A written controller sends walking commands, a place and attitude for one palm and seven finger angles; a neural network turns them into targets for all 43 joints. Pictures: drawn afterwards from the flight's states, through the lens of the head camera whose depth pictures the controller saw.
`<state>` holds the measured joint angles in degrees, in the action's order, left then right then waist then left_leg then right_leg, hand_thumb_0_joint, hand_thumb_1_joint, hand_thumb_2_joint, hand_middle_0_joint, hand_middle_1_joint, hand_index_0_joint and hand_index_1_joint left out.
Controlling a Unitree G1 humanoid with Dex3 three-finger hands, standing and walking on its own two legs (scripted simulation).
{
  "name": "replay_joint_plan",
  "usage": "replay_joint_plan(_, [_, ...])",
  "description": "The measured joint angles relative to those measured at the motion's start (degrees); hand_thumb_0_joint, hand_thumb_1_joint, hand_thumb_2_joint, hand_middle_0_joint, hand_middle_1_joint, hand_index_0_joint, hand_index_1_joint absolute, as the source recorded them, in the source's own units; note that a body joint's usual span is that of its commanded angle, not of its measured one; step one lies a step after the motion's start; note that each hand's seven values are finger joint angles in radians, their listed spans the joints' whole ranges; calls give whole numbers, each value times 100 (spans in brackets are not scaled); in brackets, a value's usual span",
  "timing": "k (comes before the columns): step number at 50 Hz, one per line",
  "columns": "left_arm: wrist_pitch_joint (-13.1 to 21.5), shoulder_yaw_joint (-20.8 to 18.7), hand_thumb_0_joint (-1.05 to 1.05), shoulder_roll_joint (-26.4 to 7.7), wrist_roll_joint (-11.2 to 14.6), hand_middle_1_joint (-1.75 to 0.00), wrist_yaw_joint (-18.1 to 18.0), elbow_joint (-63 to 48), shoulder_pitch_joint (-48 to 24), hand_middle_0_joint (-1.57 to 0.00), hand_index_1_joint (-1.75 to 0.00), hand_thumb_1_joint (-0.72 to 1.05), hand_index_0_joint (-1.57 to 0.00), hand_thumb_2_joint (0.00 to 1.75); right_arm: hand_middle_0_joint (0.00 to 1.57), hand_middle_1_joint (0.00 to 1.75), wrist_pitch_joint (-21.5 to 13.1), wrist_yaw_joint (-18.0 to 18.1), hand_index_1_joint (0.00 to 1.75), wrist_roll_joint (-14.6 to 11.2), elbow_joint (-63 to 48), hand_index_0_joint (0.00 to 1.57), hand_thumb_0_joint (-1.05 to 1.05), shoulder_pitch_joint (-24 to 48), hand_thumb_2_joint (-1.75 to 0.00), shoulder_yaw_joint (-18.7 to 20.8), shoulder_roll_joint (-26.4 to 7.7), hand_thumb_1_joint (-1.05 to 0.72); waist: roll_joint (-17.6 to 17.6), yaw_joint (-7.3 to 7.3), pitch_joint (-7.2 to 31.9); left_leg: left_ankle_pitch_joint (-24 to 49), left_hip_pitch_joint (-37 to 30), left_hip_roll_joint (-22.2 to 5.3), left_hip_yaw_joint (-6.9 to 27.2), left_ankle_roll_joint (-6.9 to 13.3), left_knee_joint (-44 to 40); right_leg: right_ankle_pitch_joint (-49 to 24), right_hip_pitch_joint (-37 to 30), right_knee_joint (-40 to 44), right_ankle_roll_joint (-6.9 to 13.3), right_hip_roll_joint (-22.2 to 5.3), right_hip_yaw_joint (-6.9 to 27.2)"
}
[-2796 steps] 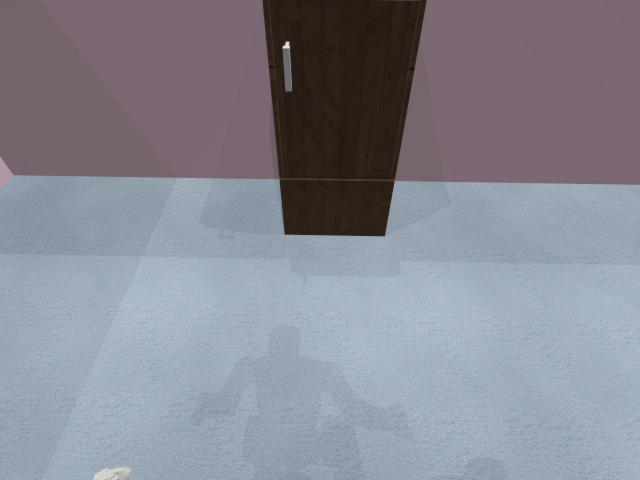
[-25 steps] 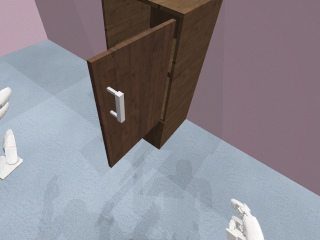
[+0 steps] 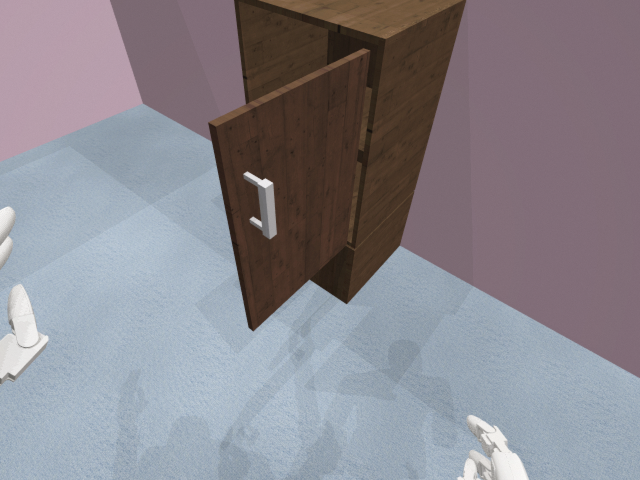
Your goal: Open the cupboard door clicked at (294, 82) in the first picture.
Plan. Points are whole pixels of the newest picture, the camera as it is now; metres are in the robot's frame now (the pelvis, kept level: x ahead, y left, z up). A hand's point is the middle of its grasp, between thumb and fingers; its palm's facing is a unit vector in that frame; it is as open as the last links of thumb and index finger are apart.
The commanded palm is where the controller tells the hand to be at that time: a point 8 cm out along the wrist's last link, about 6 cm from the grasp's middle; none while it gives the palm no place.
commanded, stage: stop stepping back and stand still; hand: left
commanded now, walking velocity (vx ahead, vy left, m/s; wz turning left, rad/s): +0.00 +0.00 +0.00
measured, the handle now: (260, 205) +0.57 +0.14 +0.00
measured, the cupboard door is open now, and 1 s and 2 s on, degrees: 89 89 89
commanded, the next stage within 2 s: let the arm hang, fingers relaxed in 0.12 s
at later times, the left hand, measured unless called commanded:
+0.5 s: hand out of the picture +0.05 +0.19 -0.16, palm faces -0.02 -0.99 -0.17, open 7.4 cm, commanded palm none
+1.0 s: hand out of the picture -0.03 +0.21 -0.16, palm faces +0.06 -0.97 -0.25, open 7.4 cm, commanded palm none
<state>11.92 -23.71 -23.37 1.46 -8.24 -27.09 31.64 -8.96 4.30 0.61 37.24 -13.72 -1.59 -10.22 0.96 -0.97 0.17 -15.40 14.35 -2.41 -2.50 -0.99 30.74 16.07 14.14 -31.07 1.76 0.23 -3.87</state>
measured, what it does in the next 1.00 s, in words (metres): stands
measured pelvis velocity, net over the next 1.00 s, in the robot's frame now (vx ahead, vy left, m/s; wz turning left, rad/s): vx -0.01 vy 0.02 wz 0.04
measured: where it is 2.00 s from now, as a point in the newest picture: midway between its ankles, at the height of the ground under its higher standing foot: outside the picture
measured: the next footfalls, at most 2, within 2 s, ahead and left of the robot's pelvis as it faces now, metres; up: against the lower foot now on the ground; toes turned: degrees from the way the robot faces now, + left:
none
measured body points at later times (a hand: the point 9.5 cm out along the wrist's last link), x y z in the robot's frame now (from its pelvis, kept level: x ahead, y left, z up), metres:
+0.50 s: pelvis -0.02 +0.02 +0.00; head +0.00 +0.03 +0.45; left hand +0.05 +0.25 -0.15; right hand +0.08 -0.24 -0.13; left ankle +0.01 +0.13 -0.73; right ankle +0.01 -0.10 -0.73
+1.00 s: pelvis -0.01 +0.02 +0.01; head +0.00 +0.01 +0.46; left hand -0.03 +0.27 -0.14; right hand -0.01 -0.20 -0.16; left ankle +0.01 +0.13 -0.73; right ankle +0.01 -0.10 -0.73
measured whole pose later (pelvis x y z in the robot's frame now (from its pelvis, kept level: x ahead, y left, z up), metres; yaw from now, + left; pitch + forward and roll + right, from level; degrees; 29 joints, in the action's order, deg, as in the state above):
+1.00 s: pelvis -0.01 +0.02 +0.01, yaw +2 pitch -2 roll +0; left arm -0.2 -0.7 -11.0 -0.5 -1.2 66.2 14.9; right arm 1.1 1.1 1.5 65.0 -14.6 0.0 -8.8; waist -1.6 -0.1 -3.1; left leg -10.3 11.9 0.3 -1.3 0.7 23.7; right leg 11.7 11.0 -24.3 0.3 -2.0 -5.2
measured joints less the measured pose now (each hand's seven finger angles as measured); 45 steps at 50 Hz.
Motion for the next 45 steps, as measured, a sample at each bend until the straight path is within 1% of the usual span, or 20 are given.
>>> replay_joint_plan(4, [52,55,2,18,31,-31,32,19,-9,-21,-31,89,-21,89,21,30,18,-64,30,13,-40,20,1,108,-89,-70,51,-90,-99,65,-52,40,47,-31,4,8,-13,-103,-10,138,2,36,-4])
replay_joint_plan(7, [20,96,2,86,47,-31,44,85,-29,-21,-31,89,-21,89,21,30,72,-66,30,21,-26,20,1,153,-89,-64,17,-90,-146,93,-76,69,54,-25,11,31,-54,-172,-42,255,-20,34,-10])
replay_joint_plan(11, [-60,119,2,146,52,-31,44,155,-44,-21,-31,89,-21,89,21,30,126,-34,30,17,-22,20,1,167,-89,-22,-52,-90,-123,126,-138,153,-23,22,-15,71,-222,-264,-111,414,-74,-5,13])
replay_joint_plan(12, [3,239,2,114,-45,-31,125,450,-195,-21,-30,89,-21,89,21,30,32,-134,30,6,87,20,1,179,-89,35,-126,-90,-160,124,-86,164,82,48,20,88,-182,-270,-23,366,-91,-33,-22])
replay_joint_plan(13, [-69,465,1,79,-133,-31,275,979,-480,-20,-30,89,-21,89,21,30,43,-254,30,-4,241,20,1,226,-89,98,-242,-90,-213,149,-31,157,212,100,56,111,-94,-230,101,242,-108,-91,-57])
replay_joint_plan(15, [-494,979,1,152,-229,-31,535,2372,-1088,-20,-30,90,-20,90,21,30,293,-392,30,18,578,20,1,401,-89,167,-481,-90,-338,183,62,115,422,201,81,166,93,-98,338,-52,-142,-204,-81])
replay_joint_plan(17, [-945,1411,1,351,-294,-30,692,3878,-1545,-20,-30,90,-20,90,21,30,547,-440,30,60,862,20,1,571,-89,187,-624,-90,-429,140,72,71,515,253,86,205,222,-15,442,-229,-172,-264,-82])
replay_joint_plan(19, [-1246,1767,1,567,-336,-30,788,5203,-1788,-19,-30,90,-20,90,21,30,707,-461,30,84,1064,20,1,645,-89,193,-647,-90,-403,56,16,55,500,272,81,210,262,15,437,-291,-169,-285,-76])
replay_joint_plan(22, [-1468,2190,1,904,-324,-30,859,6688,-1880,-19,-30,91,-20,89,21,30,858,-465,29,113,1305,20,1,594,-89,179,-572,-91,-198,-70,-150,83,375,287,89,193,202,14,323,-265,-144,-297,-83])
replay_joint_plan(25, [-1514,2466,2,1266,-276,-30,885,7710,-1811,-19,-30,91,-20,89,20,30,954,-438,29,126,1634,20,1,441,-89,134,-470,-91,-4,-73,-322,174,210,261,102,181,9,-107,138,-29,-159,-260,-99])
replay_joint_plan(26, [-1483,2377,1,1312,-241,-30,780,7935,-1785,-20,-30,94,-20,89,20,30,979,-422,29,121,1756,20,1,365,-89,123,-416,-91,47,-46,-363,215,175,242,127,173,-62,-166,75,87,-153,-234,-125])
replay_joint_plan(27, [-1452,2339,1,1282,-228,-30,743,8130,-1760,-20,-30,97,-20,89,20,30,1001,-408,29,116,1883,20,1,286,-89,106,-359,-91,92,-6,-398,260,138,228,150,162,-141,-223,16,201,-141,-214,-150])
replay_joint_plan(30, [-1383,2335,0,1186,-216,-30,785,8601,-1642,-20,-30,99,-21,89,20,30,1064,-375,29,114,2226,20,1,71,-89,92,-230,-91,98,95,-454,373,60,200,208,144,-334,-378,-132,509,-116,-169,-213])
replay_joint_plan(33, [-1332,2332,0,1125,-203,-30,799,8965,-1501,-20,-30,98,-20,89,20,30,1090,-356,29,94,2480,20,1,-85,-89,103,-130,-91,24,143,-472,445,-19,208,226,149,-479,-466,-233,689,-119,-167,-234])
replay_joint_plan(39, [-1294,2316,1,1077,-194,-30,765,9381,-1354,-20,-30,94,-20,89,20,30,1071,-334,29,71,2711,20,0,-200,-89,136,21,-91,-156,142,-474,518,-147,243,192,170,-646,-506,-315,778,-138,-199,-203])
replay_joint_plan(45, [-1258,2299,1,1122,-195,-30,728,9424,-1462,-19,-30,92,-20,89,20,30,1037,-329,29,74,2759,20,0,-158,-89,155,111,-91,-253,115,-414,527,-198,262,145,178,-688,-474,-305,721,-144,-221,-156])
